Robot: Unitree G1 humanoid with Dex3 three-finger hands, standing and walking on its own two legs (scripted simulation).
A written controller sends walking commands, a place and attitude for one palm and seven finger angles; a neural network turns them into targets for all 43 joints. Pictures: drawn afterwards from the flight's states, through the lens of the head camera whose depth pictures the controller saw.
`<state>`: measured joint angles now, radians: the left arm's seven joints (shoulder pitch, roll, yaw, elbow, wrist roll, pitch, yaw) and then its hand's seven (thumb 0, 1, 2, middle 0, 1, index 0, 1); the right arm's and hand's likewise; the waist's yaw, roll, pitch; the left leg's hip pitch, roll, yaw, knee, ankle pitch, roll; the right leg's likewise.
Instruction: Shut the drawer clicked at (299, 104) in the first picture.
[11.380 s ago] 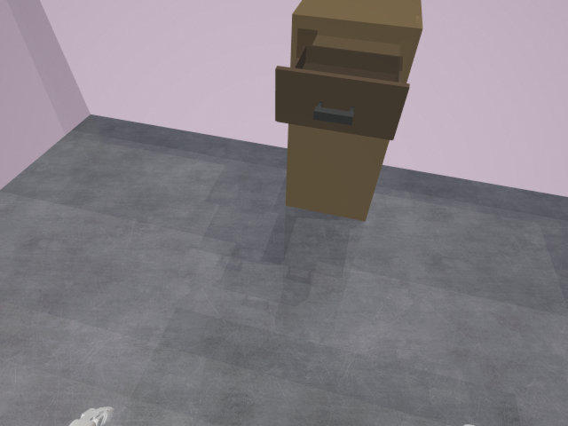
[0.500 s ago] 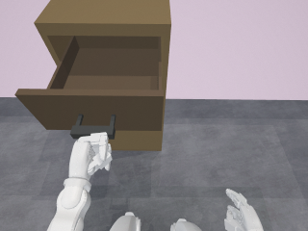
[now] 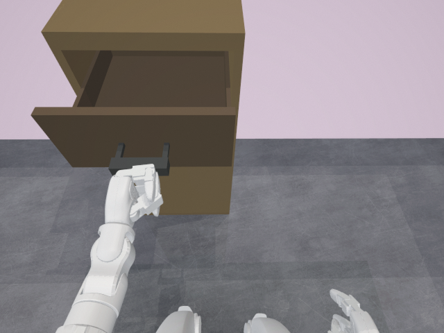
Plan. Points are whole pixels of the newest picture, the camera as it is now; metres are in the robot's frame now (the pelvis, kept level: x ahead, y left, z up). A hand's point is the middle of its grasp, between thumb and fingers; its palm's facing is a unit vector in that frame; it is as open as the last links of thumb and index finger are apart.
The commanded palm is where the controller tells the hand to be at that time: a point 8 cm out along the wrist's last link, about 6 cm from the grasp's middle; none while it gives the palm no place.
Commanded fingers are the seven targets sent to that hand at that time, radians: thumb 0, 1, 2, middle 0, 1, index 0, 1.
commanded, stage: push the drawer shut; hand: left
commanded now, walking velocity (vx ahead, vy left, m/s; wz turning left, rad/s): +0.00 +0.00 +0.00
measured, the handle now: (142, 157) +0.42 +0.16 +0.05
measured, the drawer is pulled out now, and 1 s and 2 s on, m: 0.18 0.06 0.00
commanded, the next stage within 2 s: pull the fist back off the drawer in 1.76 s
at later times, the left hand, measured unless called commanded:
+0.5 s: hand (164, 162) +0.42 +0.12 +0.04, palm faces +0.02 -1.00 -0.04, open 3.0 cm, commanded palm +0.40 +0.17 +0.05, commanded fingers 0.00 0.90 0.90 -1.40 -1.60 -1.40 -1.60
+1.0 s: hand (167, 139) +0.47 +0.12 +0.04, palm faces +0.05 -1.00 -0.03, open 3.1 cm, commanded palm +0.46 +0.17 +0.05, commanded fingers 0.00 0.90 0.90 -1.40 -1.60 -1.40 -1.60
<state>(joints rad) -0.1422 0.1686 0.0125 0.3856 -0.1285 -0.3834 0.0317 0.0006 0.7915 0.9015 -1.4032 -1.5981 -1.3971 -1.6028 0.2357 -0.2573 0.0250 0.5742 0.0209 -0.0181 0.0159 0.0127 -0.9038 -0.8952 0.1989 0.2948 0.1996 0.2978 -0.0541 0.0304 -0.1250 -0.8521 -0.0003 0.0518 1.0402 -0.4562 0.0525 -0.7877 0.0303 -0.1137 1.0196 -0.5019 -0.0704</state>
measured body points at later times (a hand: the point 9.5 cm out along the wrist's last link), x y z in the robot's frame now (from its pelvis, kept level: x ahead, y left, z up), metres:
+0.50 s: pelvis -0.01 +0.01 +0.00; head +0.08 +0.01 +0.44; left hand +0.41 +0.17 +0.05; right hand +0.08 -0.25 -0.12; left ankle +0.03 +0.09 -0.67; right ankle +0.00 -0.08 -0.67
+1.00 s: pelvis -0.01 +0.00 -0.01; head +0.10 +0.01 +0.43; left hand +0.46 +0.17 +0.05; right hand +0.02 -0.26 -0.13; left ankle +0.03 +0.09 -0.67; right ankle +0.00 -0.08 -0.67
